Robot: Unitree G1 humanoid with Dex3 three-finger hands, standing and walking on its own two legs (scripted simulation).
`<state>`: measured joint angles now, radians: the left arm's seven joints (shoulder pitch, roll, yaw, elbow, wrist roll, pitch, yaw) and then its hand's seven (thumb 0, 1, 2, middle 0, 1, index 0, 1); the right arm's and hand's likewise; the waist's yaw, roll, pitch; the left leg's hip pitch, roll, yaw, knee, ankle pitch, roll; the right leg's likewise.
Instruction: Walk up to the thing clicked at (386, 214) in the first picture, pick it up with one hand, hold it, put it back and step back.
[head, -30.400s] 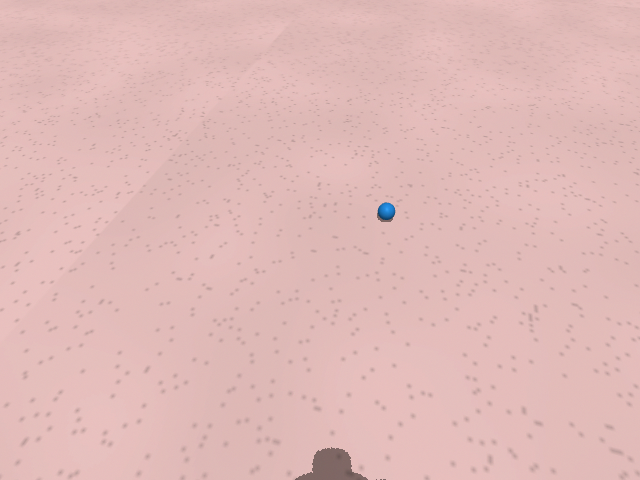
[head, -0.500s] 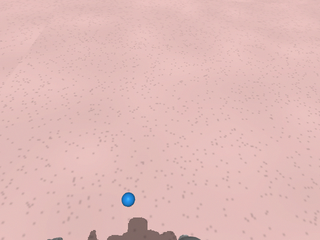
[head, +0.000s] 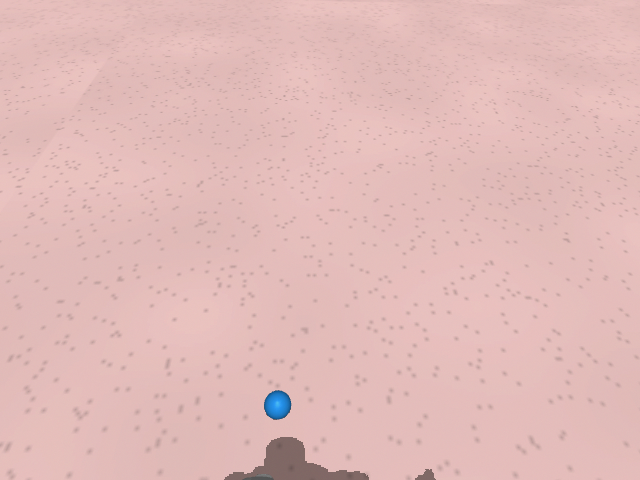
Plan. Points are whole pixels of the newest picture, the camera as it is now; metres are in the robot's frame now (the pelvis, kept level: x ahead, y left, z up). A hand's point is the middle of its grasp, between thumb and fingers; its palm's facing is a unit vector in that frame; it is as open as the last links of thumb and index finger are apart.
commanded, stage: walk up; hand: left
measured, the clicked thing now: (277, 404) +0.45 +0.13 -0.71
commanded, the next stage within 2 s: stand in 1.62 s
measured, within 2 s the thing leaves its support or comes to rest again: neither
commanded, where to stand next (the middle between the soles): +0.09 -0.09 m, yaw -3 degrees
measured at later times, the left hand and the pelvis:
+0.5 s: hand out of the picture +0.05 +0.24 -0.13, palm faces -0.08 -0.93 -0.36, open 7.4 cm; pelvis +0.00 -0.02 +0.01, yaw -4 degrees
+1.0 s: hand out of the picture +0.12 +0.24 -0.13, palm faces -0.05 -0.90 -0.42, open 7.4 cm; pelvis +0.01 -0.03 +0.01, yaw -1 degrees
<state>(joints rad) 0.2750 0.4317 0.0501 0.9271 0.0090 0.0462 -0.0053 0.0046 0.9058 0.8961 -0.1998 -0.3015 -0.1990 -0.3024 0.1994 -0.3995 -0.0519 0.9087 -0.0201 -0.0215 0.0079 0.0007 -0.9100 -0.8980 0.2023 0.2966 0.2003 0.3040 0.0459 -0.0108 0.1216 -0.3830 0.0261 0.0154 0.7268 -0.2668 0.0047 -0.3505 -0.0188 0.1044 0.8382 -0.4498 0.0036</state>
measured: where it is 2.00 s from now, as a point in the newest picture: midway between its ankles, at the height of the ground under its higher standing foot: outside the picture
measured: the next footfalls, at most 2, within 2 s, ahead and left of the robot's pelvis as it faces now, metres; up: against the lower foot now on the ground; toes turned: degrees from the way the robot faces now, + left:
right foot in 0.32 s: +0.07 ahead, -0.17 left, +0.00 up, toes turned -1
left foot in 1.00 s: +0.05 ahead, +0.10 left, +0.00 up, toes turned -1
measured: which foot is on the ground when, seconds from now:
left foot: down 0.00-0.82, up 0.84-0.98, down 1.00-1.00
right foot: up 0.00-0.30, down 0.32-1.00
